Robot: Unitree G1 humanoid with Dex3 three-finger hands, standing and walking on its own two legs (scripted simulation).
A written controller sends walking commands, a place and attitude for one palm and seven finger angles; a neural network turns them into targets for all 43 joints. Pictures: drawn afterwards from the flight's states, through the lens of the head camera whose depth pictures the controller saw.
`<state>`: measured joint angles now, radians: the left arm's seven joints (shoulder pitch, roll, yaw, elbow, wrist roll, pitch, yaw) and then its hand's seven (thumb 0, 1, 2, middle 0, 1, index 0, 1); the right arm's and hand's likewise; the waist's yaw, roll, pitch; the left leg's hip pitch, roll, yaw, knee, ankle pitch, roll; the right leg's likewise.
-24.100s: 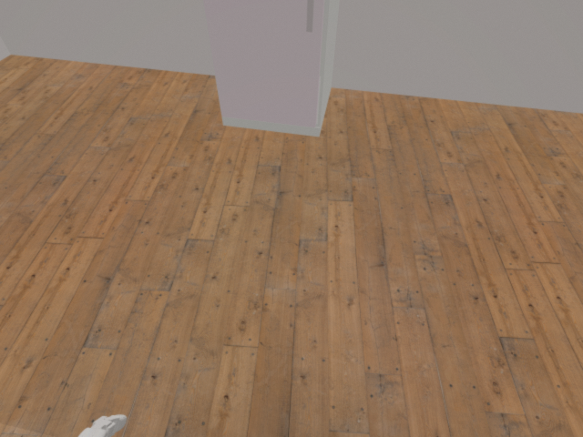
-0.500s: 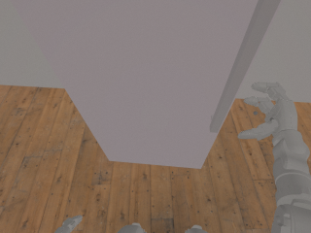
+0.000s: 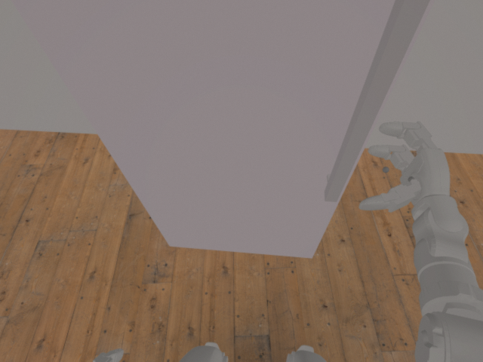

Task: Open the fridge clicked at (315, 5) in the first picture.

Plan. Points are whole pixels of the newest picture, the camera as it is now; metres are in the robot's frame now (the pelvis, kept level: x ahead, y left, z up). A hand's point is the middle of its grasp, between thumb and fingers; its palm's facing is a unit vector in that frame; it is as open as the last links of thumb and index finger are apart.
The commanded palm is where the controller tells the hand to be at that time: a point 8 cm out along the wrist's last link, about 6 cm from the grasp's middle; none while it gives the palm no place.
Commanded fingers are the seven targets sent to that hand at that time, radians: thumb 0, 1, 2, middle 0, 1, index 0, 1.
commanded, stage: feel for the door with the fingertips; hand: right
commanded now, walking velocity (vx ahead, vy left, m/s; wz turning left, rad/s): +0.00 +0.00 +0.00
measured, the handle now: (359, 112) +0.50 -0.12 +0.13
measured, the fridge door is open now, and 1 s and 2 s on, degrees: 0 0 0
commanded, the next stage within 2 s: slide the fingers in behind the handle in 0.60 s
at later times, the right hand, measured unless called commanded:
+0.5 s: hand (379, 161) +0.45 -0.17 +0.08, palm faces -0.03 +1.00 -0.01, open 14.0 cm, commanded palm +0.43 -0.21 +0.08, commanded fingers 0.00 0.50 -0.30 0.30 1.20 0.30 1.20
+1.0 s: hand (370, 158) +0.45 -0.15 +0.07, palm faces -0.03 +1.00 +0.00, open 13.8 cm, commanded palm +0.42 -0.20 +0.08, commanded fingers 0.00 0.50 -0.30 0.30 1.20 0.30 1.20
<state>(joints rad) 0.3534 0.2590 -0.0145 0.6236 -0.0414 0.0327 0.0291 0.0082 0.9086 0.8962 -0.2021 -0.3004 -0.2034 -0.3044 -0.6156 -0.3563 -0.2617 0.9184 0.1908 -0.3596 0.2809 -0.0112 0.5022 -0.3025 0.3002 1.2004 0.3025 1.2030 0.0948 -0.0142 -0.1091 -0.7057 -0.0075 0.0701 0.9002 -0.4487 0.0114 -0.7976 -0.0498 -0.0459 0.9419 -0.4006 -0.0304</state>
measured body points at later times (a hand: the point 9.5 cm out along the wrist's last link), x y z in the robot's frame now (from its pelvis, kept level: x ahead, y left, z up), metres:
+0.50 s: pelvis +0.00 +0.01 +0.00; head +0.08 +0.00 +0.44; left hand +0.05 +0.27 -0.12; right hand +0.44 -0.22 +0.08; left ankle -0.01 +0.12 -0.69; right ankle +0.03 -0.10 -0.69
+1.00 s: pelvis +0.00 +0.01 +0.00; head +0.08 +0.00 +0.44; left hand +0.04 +0.27 -0.12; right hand +0.45 -0.21 +0.08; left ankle -0.01 +0.12 -0.69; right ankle +0.03 -0.10 -0.69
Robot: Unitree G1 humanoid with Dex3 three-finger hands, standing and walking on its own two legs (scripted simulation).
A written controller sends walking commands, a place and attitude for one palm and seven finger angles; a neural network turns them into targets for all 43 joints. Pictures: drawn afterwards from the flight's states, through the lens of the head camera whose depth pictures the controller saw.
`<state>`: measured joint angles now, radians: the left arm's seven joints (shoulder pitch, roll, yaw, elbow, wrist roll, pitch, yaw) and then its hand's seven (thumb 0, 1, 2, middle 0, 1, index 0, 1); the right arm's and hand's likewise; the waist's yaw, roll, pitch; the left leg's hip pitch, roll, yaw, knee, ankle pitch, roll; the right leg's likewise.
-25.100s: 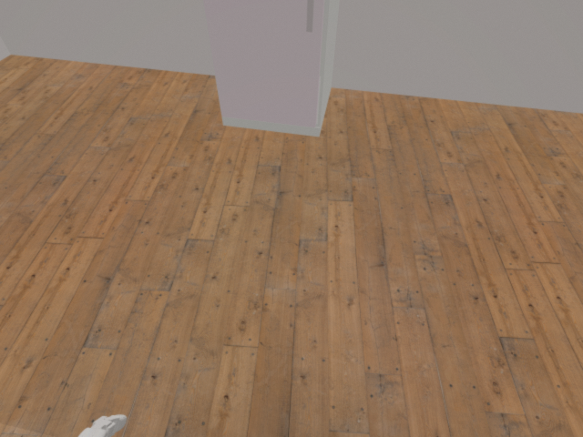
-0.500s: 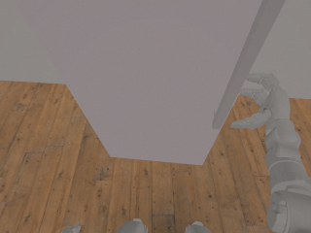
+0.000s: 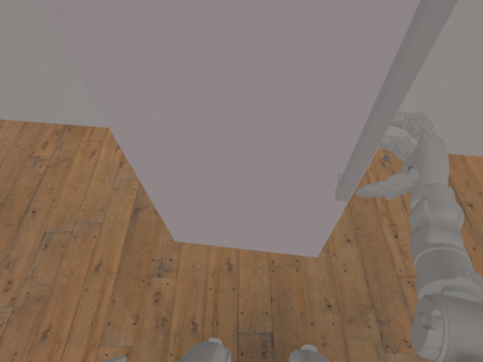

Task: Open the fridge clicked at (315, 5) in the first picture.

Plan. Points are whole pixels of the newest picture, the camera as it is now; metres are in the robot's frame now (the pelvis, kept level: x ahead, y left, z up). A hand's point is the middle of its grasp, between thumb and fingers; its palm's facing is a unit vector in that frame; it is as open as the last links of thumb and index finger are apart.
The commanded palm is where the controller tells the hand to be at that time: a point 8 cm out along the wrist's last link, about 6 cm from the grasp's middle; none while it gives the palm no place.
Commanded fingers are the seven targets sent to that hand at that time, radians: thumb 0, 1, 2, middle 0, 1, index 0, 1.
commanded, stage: slide the fingers in behind the handle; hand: right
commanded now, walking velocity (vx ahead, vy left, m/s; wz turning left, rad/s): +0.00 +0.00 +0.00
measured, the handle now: (376, 111) +0.50 -0.13 +0.14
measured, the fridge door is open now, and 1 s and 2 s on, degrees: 0 0 0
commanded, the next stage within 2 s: grip the handle and tug to test in 1.52 s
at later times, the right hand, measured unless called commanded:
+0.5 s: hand (374, 160) +0.45 -0.14 +0.08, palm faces -0.03 +1.00 -0.01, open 14.0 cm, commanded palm +0.42 -0.20 +0.08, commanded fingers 0.00 0.50 -0.30 0.30 1.20 0.30 1.20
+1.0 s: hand (357, 158) +0.45 -0.12 +0.08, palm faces -0.04 +1.00 -0.02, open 13.9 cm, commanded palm +0.42 -0.17 +0.08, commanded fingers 0.00 0.50 -0.30 0.30 1.20 0.30 1.20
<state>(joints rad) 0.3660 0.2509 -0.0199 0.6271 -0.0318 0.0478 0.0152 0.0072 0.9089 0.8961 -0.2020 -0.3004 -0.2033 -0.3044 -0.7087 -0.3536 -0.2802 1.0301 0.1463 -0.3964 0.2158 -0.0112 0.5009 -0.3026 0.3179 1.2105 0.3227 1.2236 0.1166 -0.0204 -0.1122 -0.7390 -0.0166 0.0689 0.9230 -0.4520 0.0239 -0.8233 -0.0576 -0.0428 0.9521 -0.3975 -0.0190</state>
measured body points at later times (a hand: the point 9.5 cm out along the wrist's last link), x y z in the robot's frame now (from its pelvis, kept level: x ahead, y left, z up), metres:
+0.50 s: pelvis +0.01 +0.00 +0.00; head +0.08 +0.00 +0.45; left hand +0.07 +0.26 -0.11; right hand +0.44 -0.20 +0.08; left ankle +0.00 +0.11 -0.68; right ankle +0.03 -0.11 -0.68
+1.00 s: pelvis +0.01 +0.00 +0.00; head +0.08 +0.00 +0.45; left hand +0.06 +0.26 -0.12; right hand +0.45 -0.17 +0.08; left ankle +0.00 +0.11 -0.68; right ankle +0.03 -0.11 -0.68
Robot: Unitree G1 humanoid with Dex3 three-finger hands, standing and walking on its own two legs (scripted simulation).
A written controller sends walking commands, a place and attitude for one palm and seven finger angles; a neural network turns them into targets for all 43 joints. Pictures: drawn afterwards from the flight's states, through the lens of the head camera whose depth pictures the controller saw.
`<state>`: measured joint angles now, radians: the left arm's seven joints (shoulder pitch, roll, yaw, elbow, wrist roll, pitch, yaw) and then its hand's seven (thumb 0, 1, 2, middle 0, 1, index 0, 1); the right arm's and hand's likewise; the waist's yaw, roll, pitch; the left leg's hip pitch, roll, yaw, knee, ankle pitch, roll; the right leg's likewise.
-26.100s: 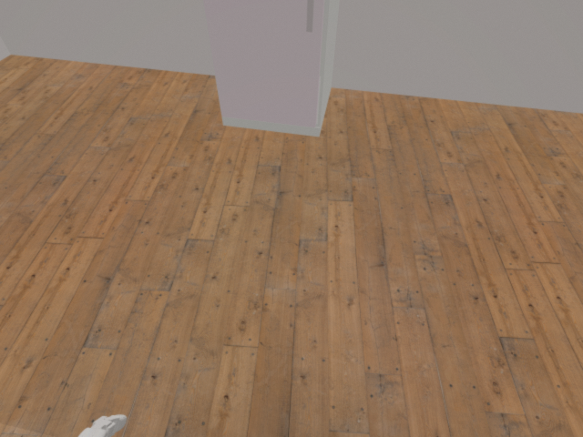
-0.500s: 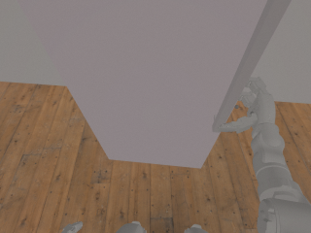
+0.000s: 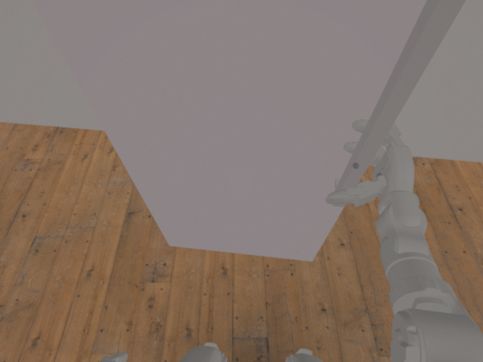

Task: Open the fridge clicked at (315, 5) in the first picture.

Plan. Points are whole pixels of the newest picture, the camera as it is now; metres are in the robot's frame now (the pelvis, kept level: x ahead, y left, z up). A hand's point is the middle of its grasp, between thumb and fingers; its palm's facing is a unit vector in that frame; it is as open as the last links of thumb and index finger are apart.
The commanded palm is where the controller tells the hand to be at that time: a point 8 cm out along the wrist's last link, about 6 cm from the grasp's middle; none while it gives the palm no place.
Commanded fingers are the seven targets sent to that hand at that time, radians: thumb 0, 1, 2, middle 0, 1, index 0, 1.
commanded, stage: slide the fingers in behind the handle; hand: right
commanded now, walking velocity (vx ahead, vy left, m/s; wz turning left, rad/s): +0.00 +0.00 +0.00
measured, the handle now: (375, 119) +0.49 -0.14 +0.13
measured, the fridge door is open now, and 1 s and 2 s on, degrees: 0 0 0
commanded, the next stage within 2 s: grip the handle and tug to test in 0.52 s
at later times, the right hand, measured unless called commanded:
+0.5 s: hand (359, 168) +0.43 -0.13 +0.08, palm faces -0.04 +1.00 -0.01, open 14.0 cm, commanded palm +0.41 -0.18 +0.08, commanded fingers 0.00 0.50 -0.30 0.30 1.20 0.30 1.20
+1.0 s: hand (357, 166) +0.44 -0.12 +0.07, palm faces -0.03 +1.00 -0.01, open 10.5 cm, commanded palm +0.41 -0.18 +0.08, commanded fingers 0.00 -0.43 -0.70 0.40 1.33 0.40 1.33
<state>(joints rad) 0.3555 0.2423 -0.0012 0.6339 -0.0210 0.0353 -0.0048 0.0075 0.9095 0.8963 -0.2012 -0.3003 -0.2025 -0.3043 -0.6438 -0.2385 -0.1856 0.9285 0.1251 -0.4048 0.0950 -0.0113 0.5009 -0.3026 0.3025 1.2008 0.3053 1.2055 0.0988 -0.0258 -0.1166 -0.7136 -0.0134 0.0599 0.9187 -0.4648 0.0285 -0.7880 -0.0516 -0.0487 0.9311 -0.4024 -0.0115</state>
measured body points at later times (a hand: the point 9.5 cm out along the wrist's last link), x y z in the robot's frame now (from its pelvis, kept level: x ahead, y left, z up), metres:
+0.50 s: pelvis +0.00 +0.00 +0.00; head +0.07 +0.00 +0.45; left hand +0.06 +0.26 -0.12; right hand +0.43 -0.18 +0.08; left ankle -0.01 +0.10 -0.69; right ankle +0.03 -0.11 -0.69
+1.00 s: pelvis +0.00 +0.00 +0.00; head +0.07 +0.00 +0.45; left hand +0.05 +0.26 -0.12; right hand +0.44 -0.18 +0.08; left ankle -0.01 +0.10 -0.69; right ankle +0.03 -0.11 -0.69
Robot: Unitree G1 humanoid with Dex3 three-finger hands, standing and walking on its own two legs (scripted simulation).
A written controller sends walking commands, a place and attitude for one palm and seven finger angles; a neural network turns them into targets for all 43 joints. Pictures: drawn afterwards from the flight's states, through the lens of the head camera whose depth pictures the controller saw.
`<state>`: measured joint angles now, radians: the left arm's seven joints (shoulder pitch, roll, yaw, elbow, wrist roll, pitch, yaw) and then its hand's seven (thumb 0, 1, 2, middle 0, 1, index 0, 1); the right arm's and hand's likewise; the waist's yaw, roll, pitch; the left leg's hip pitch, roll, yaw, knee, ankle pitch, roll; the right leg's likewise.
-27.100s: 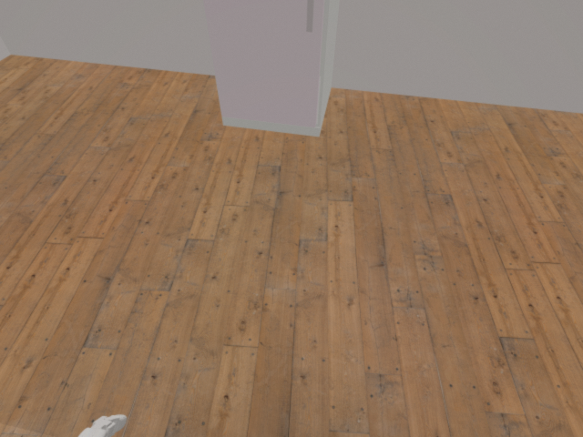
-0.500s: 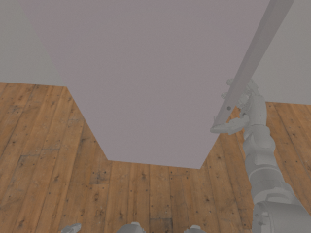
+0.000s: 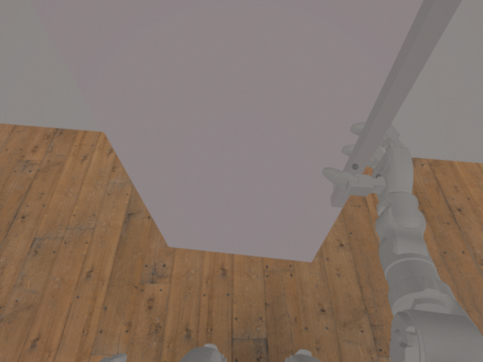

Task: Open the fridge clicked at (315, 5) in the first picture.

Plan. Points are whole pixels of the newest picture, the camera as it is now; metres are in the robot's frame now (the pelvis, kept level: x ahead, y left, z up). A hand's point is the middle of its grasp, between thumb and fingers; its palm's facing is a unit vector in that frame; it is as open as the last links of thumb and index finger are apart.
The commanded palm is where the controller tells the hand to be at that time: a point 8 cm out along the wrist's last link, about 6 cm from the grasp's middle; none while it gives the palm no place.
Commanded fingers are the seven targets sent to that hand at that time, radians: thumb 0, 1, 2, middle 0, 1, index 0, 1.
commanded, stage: grip the handle and tug to test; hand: right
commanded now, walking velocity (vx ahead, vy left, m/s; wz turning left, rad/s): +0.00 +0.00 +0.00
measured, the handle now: (372, 119) +0.49 -0.14 +0.13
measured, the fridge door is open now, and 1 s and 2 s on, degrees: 0 0 12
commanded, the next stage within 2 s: pull the door a little, standing still in 1.04 s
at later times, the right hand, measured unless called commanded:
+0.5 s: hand (354, 168) +0.44 -0.12 +0.07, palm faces -0.04 +1.00 -0.01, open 6.4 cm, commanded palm +0.41 -0.18 +0.08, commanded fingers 0.00 -0.90 -0.90 0.45 1.40 0.45 1.40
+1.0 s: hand (352, 170) +0.43 -0.12 +0.07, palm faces -0.02 +1.00 +0.00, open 6.3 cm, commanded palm +0.38 -0.18 +0.08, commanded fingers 0.00 -0.90 -0.90 0.45 1.40 0.45 1.40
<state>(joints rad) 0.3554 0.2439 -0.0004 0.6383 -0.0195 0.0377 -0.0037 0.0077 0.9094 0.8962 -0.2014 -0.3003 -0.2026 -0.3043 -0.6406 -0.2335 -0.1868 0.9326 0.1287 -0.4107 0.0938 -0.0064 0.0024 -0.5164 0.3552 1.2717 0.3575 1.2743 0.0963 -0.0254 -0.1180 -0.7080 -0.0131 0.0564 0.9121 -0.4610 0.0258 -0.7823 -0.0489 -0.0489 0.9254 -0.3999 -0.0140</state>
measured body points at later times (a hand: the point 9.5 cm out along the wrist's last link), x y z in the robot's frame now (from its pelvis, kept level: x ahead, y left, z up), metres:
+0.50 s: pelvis +0.00 +0.00 +0.00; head +0.07 +0.00 +0.45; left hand +0.07 +0.26 -0.12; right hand +0.43 -0.17 +0.08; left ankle -0.01 +0.10 -0.69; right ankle +0.03 -0.11 -0.69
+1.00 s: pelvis +0.01 +0.00 +0.01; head +0.07 +0.01 +0.45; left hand +0.07 +0.26 -0.11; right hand +0.43 -0.17 +0.08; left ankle -0.01 +0.10 -0.69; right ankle +0.03 -0.11 -0.69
